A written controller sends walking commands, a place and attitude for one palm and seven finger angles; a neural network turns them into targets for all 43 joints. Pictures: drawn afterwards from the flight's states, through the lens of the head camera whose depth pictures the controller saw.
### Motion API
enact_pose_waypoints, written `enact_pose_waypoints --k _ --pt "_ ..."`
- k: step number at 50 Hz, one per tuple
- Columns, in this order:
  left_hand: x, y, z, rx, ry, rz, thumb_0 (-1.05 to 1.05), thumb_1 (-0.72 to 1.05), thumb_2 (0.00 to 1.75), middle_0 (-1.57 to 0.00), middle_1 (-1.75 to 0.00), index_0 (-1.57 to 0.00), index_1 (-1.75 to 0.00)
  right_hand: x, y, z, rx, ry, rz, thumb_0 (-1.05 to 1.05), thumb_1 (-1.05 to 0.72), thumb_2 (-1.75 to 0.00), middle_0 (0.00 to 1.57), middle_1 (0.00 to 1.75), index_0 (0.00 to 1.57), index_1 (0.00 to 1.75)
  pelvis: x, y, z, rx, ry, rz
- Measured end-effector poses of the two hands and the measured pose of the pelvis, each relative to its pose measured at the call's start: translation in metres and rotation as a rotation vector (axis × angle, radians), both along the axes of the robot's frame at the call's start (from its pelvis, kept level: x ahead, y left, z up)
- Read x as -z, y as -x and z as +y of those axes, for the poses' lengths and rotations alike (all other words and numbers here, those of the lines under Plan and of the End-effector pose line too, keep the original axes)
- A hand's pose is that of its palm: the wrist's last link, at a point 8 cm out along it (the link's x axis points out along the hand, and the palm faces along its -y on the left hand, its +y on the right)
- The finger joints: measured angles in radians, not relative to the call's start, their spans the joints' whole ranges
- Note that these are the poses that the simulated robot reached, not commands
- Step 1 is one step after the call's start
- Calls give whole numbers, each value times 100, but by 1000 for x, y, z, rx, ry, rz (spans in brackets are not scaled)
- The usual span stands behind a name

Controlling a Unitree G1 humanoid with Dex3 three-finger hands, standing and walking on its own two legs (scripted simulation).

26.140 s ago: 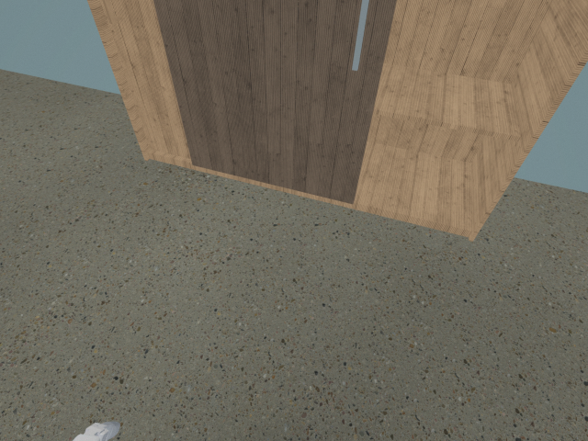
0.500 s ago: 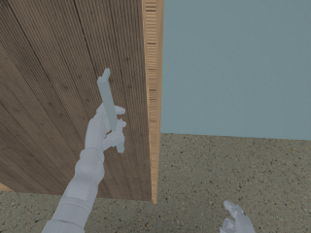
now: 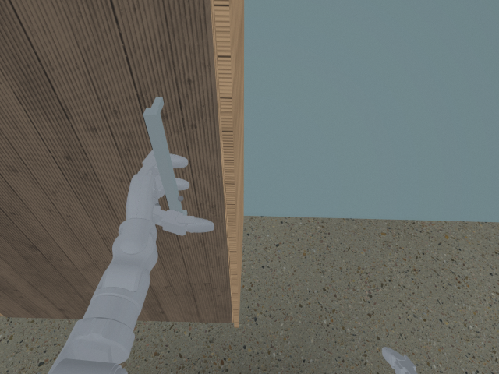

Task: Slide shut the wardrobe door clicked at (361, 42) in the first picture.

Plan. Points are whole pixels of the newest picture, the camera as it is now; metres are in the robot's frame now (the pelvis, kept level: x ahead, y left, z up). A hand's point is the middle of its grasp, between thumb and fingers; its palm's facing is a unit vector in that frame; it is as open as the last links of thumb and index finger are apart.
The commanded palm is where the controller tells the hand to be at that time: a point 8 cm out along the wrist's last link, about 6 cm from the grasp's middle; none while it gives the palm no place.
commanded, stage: loosen the grip on the handle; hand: left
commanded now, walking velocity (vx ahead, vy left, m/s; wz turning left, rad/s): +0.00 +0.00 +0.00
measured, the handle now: (171, 176) +0.42 +0.16 +0.10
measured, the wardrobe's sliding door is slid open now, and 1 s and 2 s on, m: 0.00 0.00 0.00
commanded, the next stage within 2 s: slip the hand off the handle in 0.16 s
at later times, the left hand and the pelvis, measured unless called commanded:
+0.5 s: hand (166, 203) +0.37 +0.16 +0.08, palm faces +0.12 -0.99 -0.11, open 14.5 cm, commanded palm +0.34 +0.22 +0.09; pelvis +0.03 +0.01 +0.00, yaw -1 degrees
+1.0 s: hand (135, 210) +0.35 +0.21 +0.08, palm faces +0.11 -0.99 -0.09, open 14.7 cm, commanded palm +0.31 +0.26 +0.09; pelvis +0.03 +0.02 +0.00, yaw -1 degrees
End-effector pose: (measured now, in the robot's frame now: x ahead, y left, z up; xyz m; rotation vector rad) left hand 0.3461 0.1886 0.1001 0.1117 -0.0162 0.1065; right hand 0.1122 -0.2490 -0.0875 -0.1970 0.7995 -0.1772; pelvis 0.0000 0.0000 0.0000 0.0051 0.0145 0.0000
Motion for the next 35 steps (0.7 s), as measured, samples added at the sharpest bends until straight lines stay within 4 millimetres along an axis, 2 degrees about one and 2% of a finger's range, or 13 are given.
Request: enact_pose_waypoints --k 4,8,18,22,26,30,35 --pt "1 -1 1 19 -20 10 -1 -45 24 -35 -127 -32 -128 7 11 0 16 -9 34 1 -91 -90 20 29 20 30 -1 -2 0 6 2 8" --pt "7 -5 -1 28 13 27 -1 -51 22 -31 -122 -29 -123 10 11 2 18 -14 51 1 -91 -90 20 29 20 30 -2 -7 1 9 2 19" --pt "12 -2 2 24 24 -3 -1 -54 20 -30 -118 -28 -118 2 -25 10 -24 -11 3 1 -91 -90 21 30 20 30 -1 -20 5 10 0 38" --pt "14 -1 13 10 5 2 -1 -54 20 -30 -118 -29 -118 -3 -41 13 -27 -8 -26 1 -91 -90 21 30 20 30 0 -23 7 14 1 42" --pt "14 2 32 -28 8 15 -1 -54 20 -28 -116 -28 -117 -7 -52 16 -29 -9 -47 1 -91 -90 21 30 20 30 0 -27 9 13 4 39" --pt "12 6 50 -44 8 4 -1 -54 20 -27 -116 -27 -116 -7 -58 20 -39 -5 -50 1 -91 -90 21 30 20 30 0 -29 11 6 9 37" --pt "12 7 61 -22 5 -2 -1 -55 20 -26 -115 -26 -116 -4 -58 24 -47 1 -33 1 -91 -90 21 30 20 30 2 -28 15 -2 15 40"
